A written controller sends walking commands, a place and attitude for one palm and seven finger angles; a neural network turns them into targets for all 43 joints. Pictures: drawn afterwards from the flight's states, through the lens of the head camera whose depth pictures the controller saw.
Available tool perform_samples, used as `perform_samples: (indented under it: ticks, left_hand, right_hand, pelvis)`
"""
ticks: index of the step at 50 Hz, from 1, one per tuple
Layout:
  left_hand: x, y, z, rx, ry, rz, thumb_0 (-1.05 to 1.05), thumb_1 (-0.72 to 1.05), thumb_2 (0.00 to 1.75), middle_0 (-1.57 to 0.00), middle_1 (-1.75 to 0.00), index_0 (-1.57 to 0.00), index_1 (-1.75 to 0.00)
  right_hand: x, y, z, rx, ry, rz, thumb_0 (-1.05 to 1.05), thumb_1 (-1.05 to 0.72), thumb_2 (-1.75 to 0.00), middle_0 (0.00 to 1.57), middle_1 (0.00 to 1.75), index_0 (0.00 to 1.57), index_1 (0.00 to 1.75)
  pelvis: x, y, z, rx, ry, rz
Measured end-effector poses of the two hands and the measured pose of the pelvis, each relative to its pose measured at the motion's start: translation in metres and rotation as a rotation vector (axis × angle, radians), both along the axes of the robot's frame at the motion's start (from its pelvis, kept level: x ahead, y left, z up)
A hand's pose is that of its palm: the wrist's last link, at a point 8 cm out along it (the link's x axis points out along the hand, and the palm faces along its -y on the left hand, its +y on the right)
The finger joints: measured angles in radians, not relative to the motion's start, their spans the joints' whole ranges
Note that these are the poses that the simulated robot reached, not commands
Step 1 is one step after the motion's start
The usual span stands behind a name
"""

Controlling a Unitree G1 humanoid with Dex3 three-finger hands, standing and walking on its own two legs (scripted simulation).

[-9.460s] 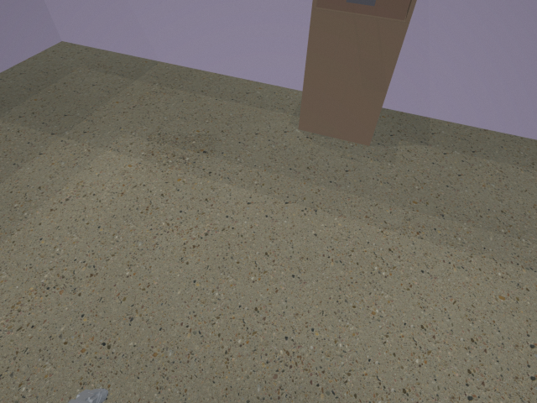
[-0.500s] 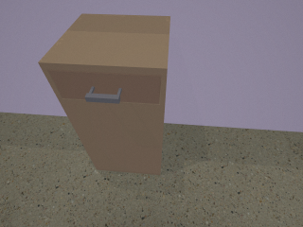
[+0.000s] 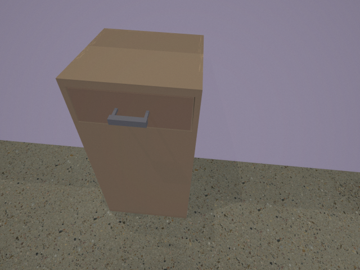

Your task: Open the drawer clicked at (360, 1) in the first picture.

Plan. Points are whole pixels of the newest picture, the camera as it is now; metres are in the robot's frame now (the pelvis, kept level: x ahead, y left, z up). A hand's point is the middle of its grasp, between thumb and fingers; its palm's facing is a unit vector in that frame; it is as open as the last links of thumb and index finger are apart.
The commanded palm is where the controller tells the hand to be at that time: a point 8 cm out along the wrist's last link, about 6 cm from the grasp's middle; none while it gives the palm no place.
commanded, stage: look again from close up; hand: left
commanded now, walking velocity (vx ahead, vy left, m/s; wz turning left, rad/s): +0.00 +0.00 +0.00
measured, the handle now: (129, 116) +0.57 +0.19 +0.01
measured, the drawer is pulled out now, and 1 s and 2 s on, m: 0.00 0.00 0.00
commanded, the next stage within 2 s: shuffle to correct the standing spot in 0.38 s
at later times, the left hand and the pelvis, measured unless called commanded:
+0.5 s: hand out of the picture -0.05 +0.18 -0.17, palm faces +0.03 -0.99 -0.15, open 7.4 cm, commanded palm none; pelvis -0.01 +0.02 +0.01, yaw +0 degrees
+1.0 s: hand out of the picture +0.00 +0.17 -0.18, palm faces +0.03 -0.98 -0.18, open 7.4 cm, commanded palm none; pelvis +0.04 +0.01 -0.01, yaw +0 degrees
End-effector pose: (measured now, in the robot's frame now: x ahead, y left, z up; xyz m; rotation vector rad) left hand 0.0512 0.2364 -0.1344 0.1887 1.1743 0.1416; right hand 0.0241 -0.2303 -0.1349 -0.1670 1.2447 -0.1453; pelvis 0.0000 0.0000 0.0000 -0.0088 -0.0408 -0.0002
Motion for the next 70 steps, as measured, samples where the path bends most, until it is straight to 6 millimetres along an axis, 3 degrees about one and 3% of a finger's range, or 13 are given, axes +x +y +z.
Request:
perform_samples:
  ticks: [6,23,32,42,47,54,61,65,70]
  left_hand:
    - [-0.016,0.000,-0.003,-0.022,0.046,0.001,0.00,0.91,0.90,-0.19,-0.30,-0.20,-0.30]
    - [-0.099,-0.006,-0.011,-0.071,0.269,0.066,0.01,0.91,0.90,-0.19,-0.30,-0.20,-0.30]
    - [-0.108,-0.012,-0.011,-0.091,0.289,0.079,0.00,0.91,0.90,-0.19,-0.30,-0.20,-0.30]
    - [-0.102,-0.024,-0.011,-0.070,0.295,0.108,0.00,0.91,0.90,-0.19,-0.30,-0.20,-0.30]
    - [-0.080,-0.019,-0.017,-0.060,0.313,0.079,0.00,0.90,0.90,-0.20,-0.30,-0.20,-0.30]
    - [-0.010,-0.007,-0.012,-0.020,0.186,0.060,0.01,0.90,0.90,-0.20,-0.30,-0.20,-0.30]
    - [0.049,0.007,-0.004,0.032,0.056,0.005,0.01,0.91,0.90,-0.20,-0.30,-0.20,-0.30]
    - [0.067,0.010,0.001,0.051,0.001,-0.023,0.01,0.91,0.90,-0.19,-0.30,-0.20,-0.30]
    - [0.070,0.006,0.006,0.049,-0.028,-0.043,0.00,0.91,0.90,-0.19,-0.30,-0.20,-0.30]
  right_hand:
    - [-0.008,0.011,0.000,0.009,0.026,-0.008,0.00,-0.92,-0.90,0.20,0.30,0.20,0.30]
    - [-0.038,0.034,-0.001,0.026,0.130,-0.036,0.00,-0.91,-0.90,0.20,0.30,0.20,0.30]
    - [-0.042,0.040,-0.005,0.041,0.145,-0.049,0.00,-0.91,-0.90,0.20,0.30,0.20,0.30]
    - [-0.029,0.023,-0.015,0.052,0.169,-0.043,0.00,-0.91,-0.90,0.20,0.30,0.20,0.30]
    - [0.000,0.021,-0.015,0.039,0.108,-0.033,0.00,-0.91,-0.90,0.20,0.30,0.20,0.30]
    - [0.024,0.020,-0.014,0.021,0.099,-0.024,0.02,-0.94,-0.90,0.20,0.30,0.20,0.30]
    - [0.043,0.009,-0.013,0.011,0.051,-0.036,0.01,-0.93,-0.90,0.20,0.30,0.20,0.30]
    - [0.050,0.003,-0.012,0.010,0.014,-0.035,0.01,-0.92,-0.90,0.20,0.30,0.20,0.30]
    - [0.050,0.000,-0.010,0.015,-0.011,-0.025,0.00,-0.91,-0.90,0.20,0.30,0.20,0.30]
  pelvis:
    - [-0.004,0.008,0.002,0.000,0.004,-0.004]
    - [-0.007,0.023,0.005,-0.001,0.010,-0.003]
    - [-0.004,0.025,0.005,-0.001,0.015,-0.004]
    - [0.016,0.011,-0.003,-0.002,0.031,-0.010]
    - [0.031,0.011,-0.008,-0.017,0.048,-0.005]
    - [0.047,0.012,-0.005,0.004,0.043,-0.011]
    - [0.044,0.007,-0.006,0.020,0.044,-0.028]
    - [0.037,0.004,-0.007,0.023,0.041,-0.034]
    - [0.029,0.001,-0.006,0.023,0.036,-0.035]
